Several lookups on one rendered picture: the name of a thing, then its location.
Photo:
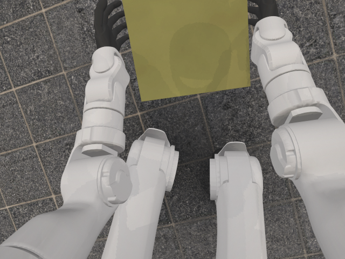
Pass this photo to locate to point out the left robot upper arm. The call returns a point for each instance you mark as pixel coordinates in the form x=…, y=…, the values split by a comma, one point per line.
x=92, y=189

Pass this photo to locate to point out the right robot upper arm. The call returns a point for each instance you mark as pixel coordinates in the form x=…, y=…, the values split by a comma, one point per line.
x=312, y=155

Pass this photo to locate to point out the right robot hand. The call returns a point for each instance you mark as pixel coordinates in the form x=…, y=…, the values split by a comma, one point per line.
x=265, y=9

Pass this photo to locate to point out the left robot thigh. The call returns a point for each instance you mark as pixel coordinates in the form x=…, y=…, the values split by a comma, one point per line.
x=133, y=229

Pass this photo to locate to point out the robot right shin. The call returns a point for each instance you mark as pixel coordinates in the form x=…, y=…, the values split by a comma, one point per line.
x=256, y=171

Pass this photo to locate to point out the left robot hand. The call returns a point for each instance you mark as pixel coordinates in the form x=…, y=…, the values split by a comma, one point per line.
x=104, y=34

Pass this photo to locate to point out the right robot forearm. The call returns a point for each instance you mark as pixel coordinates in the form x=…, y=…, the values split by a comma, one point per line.
x=285, y=76

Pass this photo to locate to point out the carton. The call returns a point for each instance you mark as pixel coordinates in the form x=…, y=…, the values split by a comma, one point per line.
x=185, y=47

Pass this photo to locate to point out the left robot forearm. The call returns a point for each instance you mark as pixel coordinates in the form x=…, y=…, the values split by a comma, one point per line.
x=104, y=107

